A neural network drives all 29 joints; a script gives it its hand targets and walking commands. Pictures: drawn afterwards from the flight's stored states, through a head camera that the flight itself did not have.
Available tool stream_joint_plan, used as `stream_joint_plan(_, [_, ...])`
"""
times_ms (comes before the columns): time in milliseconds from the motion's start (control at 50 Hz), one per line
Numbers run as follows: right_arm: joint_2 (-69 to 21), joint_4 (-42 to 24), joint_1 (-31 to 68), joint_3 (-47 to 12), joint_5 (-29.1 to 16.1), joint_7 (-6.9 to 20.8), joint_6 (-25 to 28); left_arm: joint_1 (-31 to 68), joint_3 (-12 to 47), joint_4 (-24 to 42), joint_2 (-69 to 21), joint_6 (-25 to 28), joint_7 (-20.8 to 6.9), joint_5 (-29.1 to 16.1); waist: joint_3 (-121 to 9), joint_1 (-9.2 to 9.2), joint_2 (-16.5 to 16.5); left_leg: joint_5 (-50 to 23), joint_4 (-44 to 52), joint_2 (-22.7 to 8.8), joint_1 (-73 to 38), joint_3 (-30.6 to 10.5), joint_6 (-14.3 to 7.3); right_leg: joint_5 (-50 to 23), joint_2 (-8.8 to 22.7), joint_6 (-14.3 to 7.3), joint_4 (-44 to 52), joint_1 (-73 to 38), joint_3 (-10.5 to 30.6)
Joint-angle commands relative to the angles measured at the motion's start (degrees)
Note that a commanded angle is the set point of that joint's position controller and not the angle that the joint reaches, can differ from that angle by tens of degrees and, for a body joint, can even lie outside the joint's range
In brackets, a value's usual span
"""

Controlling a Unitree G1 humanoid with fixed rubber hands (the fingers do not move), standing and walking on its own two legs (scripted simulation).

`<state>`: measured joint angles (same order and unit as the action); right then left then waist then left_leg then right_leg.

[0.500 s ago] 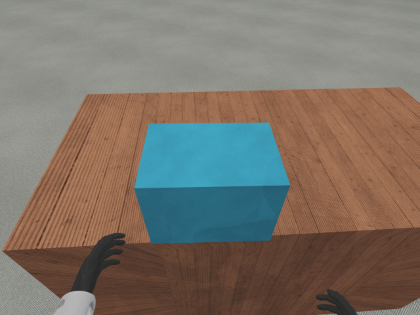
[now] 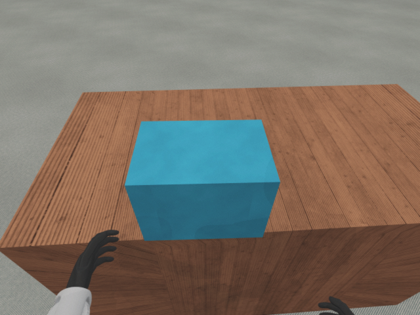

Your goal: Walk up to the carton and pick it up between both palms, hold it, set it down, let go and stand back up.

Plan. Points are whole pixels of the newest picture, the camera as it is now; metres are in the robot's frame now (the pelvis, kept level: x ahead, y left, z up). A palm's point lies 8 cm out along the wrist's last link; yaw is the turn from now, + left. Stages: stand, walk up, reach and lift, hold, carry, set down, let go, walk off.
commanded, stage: stand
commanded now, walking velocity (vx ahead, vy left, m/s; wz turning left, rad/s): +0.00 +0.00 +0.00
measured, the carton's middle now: (202, 180) +0.40 +0.02 +0.05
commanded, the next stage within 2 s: none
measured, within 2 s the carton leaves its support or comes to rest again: neither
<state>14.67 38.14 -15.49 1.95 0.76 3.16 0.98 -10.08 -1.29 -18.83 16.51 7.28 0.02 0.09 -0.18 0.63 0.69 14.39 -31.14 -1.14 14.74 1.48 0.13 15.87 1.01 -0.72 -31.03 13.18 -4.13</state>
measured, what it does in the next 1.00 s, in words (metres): stands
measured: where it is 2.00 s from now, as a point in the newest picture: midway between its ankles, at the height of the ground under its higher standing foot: outside the picture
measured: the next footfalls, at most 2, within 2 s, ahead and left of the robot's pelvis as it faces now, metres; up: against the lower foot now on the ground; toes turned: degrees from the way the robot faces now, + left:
none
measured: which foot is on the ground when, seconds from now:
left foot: down 0.00-1.00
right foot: down 0.00-1.00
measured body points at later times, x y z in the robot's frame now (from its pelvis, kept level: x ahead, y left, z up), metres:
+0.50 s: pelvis +0.00 -0.01 +0.00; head -0.01 +0.00 +0.45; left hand +0.23 +0.24 +0.00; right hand +0.13 -0.27 -0.10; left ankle +0.03 +0.12 -0.73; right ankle +0.01 -0.11 -0.73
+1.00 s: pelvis +0.01 -0.01 +0.00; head +0.00 -0.01 +0.45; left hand +0.23 +0.24 +0.00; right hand +0.14 -0.26 -0.10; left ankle +0.03 +0.12 -0.73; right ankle +0.01 -0.11 -0.73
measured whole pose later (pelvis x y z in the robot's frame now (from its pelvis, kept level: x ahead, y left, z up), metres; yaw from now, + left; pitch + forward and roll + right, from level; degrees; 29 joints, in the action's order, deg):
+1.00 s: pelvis +0.01 -0.01 +0.00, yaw +2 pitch -2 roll +0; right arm 14.8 38.3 -14.7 1.5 0.8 2.6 0.8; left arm -9.5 -1.3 -18.9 16.8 6.9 0.1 0.0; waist 0.4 0.4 0.3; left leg 14.3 -30.7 -1.4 14.7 -0.5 1.0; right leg 16.2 0.6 -1.6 -30.2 12.2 -6.0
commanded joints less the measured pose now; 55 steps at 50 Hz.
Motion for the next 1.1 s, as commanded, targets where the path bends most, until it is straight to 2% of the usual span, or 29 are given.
stream_joint_plan(0, [7.36, -5.27, 1.64, 2.2, -0.02, -0.28, 1.23, -3.46, -2.37, -4.09, 7.14, -4.61, 0.36, 0.7, 3.58, -0.59, 3.04, -0.62, 5.89, -4.11, 3.11, -6.24, -1.72, 2.77, 5.84, -1.18, 9.11, 2.05, 7.98])
stream_joint_plan(1080, [7.57, -4.99, 2.43, 1.79, -0.05, -0.75, 0.94, -2.96, -2.11, -3.94, 7.49, -5.02, 0.38, 0.65, 3.02, -0.68, 2.66, -4.2, 5.14, -4.16, 2.6, -7.57, -1.61, 0.17, 6.77, -1.47, 9.67, 0.22, 6.42])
